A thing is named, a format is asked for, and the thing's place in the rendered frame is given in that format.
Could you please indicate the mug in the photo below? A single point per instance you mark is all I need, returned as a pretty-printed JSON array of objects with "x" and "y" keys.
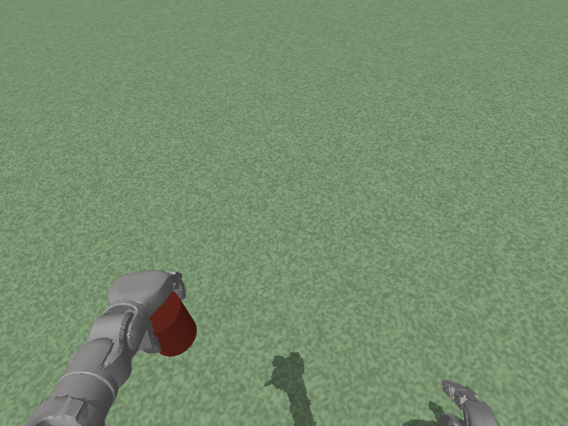
[{"x": 174, "y": 327}]

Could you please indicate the left robot hand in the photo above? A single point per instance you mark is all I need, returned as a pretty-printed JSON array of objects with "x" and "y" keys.
[{"x": 150, "y": 289}]

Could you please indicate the left robot arm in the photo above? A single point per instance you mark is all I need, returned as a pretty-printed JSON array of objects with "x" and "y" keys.
[{"x": 85, "y": 392}]

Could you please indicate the right robot hand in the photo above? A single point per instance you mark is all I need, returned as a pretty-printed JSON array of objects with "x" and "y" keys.
[{"x": 475, "y": 413}]

